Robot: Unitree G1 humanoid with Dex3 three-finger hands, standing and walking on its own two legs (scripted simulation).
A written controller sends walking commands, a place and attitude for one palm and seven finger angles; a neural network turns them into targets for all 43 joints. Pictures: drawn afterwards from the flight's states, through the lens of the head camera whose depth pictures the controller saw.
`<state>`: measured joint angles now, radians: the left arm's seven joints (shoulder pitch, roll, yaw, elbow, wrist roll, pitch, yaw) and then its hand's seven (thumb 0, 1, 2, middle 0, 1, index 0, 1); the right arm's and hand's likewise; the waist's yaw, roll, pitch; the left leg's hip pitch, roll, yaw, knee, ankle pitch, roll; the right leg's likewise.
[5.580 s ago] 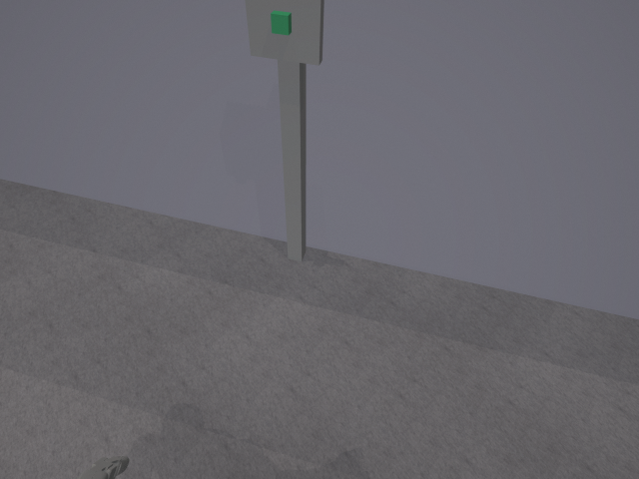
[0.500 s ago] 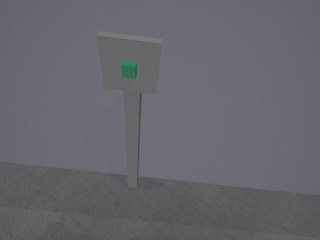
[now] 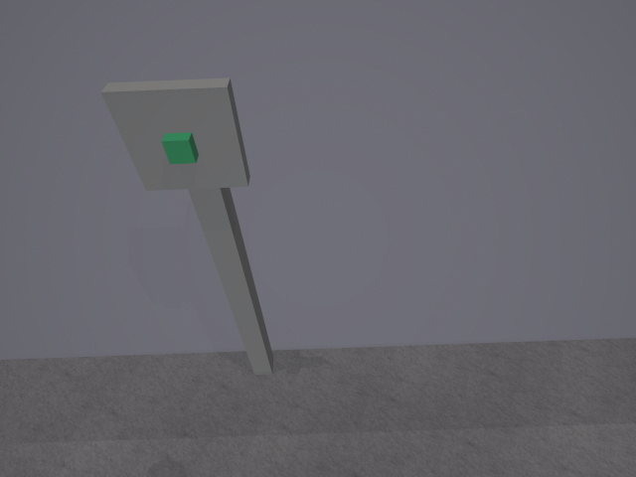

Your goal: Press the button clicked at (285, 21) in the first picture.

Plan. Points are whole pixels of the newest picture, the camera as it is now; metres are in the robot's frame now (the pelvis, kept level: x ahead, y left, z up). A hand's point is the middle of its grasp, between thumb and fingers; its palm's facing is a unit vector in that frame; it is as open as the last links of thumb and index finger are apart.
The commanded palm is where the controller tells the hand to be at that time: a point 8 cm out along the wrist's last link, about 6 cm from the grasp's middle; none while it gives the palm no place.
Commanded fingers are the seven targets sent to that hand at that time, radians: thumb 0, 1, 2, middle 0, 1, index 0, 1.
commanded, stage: come to a stop and stand still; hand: left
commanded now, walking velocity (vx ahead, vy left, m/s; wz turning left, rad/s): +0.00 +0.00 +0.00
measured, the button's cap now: (181, 147) +0.56 +0.23 +0.15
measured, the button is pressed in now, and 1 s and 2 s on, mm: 0 0 0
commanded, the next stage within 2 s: look again from close up in 0.38 s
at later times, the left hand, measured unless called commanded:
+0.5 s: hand out of the picture -0.03 +0.12 -0.18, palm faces +0.07 -0.99 -0.15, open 7.4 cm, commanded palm none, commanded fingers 0.00 0.90 0.90 -0.20 -0.30 -0.20 -0.30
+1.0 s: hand out of the picture +0.02 +0.23 -0.18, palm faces -0.01 -0.98 -0.22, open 7.4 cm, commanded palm none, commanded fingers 0.00 0.90 0.90 -0.20 -0.30 -0.20 -0.30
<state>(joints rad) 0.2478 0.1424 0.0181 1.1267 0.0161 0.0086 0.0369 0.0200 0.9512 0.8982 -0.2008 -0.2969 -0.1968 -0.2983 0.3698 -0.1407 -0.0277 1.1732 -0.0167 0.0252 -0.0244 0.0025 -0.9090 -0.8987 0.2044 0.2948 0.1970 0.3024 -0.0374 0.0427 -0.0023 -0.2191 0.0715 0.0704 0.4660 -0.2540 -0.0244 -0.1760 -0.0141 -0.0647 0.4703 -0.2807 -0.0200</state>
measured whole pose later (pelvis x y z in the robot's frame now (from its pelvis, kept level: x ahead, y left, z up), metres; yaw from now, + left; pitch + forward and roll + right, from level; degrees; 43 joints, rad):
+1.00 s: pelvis +0.00 +0.05 +0.00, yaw -1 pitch +0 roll +0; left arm 0.27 0.18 -0.01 1.07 0.02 0.01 0.03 0.00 0.91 0.90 -0.20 -0.30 -0.19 -0.30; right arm 0.31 -0.15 0.02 1.07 -0.02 -0.01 -0.02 0.01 -0.93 -0.90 0.21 0.29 0.20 0.30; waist 0.00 -0.01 0.02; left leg -0.20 -0.04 0.09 0.47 -0.27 0.07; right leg -0.20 -0.07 -0.03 0.49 -0.28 0.03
